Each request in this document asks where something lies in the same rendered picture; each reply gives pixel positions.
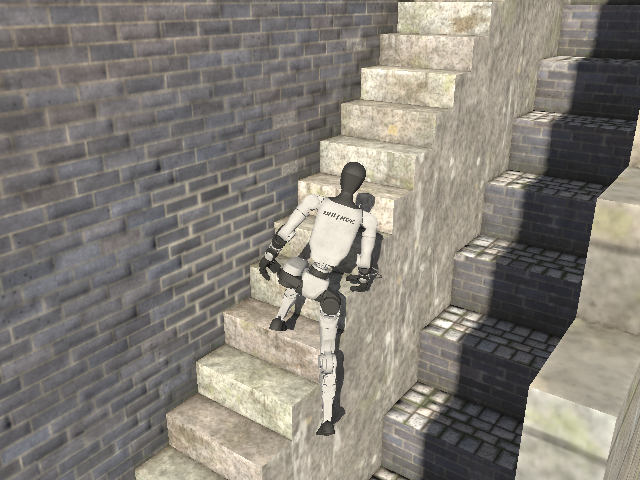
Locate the right robot shin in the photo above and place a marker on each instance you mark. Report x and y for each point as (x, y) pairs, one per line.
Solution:
(327, 390)

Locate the left robot forearm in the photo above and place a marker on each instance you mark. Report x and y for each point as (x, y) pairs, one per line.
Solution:
(275, 247)

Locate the left robot hand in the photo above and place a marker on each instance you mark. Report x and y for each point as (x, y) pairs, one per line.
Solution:
(273, 266)

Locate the right robot forearm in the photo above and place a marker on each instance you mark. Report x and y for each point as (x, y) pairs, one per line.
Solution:
(364, 273)

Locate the robot right foot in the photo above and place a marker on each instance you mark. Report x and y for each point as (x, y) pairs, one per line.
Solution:
(326, 429)

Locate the left robot upper arm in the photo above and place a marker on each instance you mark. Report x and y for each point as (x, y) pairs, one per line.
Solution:
(311, 202)

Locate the right robot upper arm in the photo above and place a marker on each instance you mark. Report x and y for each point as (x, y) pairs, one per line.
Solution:
(369, 222)

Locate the right robot hand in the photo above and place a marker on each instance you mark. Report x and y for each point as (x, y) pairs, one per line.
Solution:
(359, 288)

